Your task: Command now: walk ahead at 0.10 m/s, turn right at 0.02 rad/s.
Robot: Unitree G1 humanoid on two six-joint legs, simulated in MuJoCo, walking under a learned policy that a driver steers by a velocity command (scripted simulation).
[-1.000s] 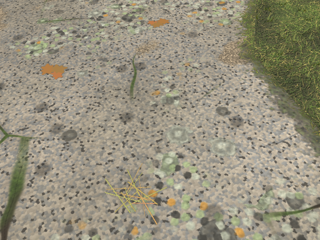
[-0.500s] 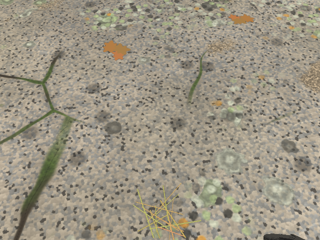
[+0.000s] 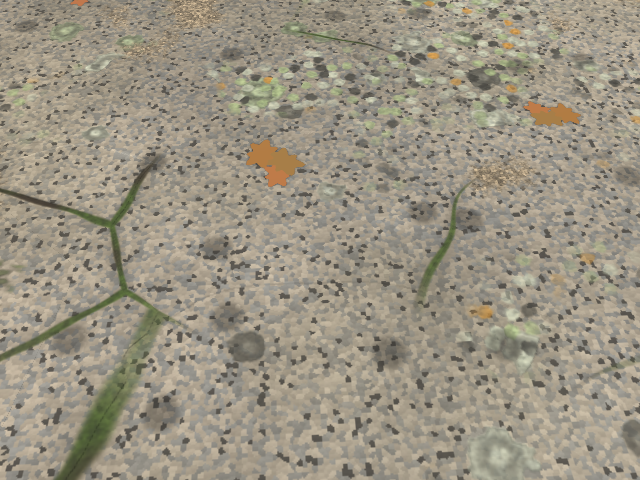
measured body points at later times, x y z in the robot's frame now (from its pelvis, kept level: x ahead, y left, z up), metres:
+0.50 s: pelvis +0.06 +0.02 +0.02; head +0.08 +0.05 +0.47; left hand +0.27 +0.26 -0.09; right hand +0.06 -0.28 -0.08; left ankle +0.06 +0.13 -0.73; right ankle +0.09 -0.13 -0.65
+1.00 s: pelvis +0.22 -0.12 +0.01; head +0.25 -0.14 +0.46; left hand +0.45 +0.06 -0.09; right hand +0.15 -0.40 -0.12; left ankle +0.22 +0.06 -0.63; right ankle +0.20 -0.22 -0.73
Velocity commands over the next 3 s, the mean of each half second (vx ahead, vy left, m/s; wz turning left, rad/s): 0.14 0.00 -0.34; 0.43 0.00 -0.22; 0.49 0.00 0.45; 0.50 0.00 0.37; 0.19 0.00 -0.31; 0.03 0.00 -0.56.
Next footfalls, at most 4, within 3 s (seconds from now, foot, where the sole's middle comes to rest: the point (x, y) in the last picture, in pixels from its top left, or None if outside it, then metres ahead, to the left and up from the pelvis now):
0.36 left None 0.10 0.13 -0.76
0.84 right None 0.24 -0.24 -0.76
1.38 left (370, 411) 0.61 -0.10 -0.76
1.88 right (441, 300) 0.88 -0.31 -0.76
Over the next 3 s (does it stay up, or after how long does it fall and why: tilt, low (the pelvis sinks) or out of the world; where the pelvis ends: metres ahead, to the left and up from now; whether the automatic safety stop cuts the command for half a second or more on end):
stays up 0.92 -0.23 0.02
